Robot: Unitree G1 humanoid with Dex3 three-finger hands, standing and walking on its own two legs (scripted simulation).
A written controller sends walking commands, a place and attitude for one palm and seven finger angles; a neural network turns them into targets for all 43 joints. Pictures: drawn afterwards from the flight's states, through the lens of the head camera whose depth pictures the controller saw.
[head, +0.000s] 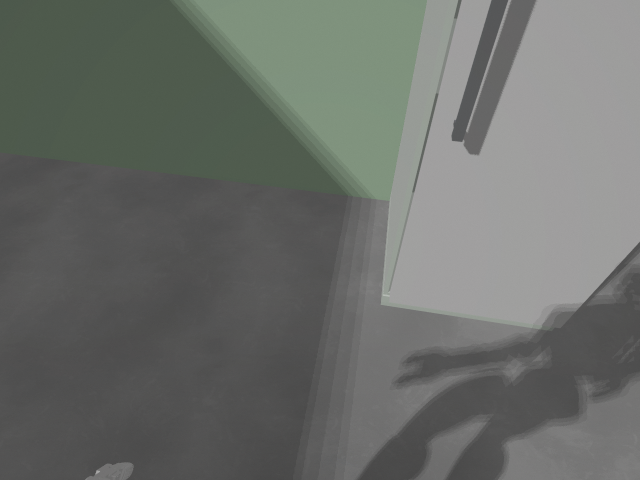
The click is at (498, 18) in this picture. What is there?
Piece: fridge door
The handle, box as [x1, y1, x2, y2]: [451, 0, 507, 141]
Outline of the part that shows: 507,0 491,0 459,111 453,123 454,127 451,135 452,140 462,140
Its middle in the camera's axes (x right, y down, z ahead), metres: +0.29 -0.39 +0.64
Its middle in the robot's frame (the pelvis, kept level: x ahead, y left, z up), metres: +0.78 -0.25 +0.27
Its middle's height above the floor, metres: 1.04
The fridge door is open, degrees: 0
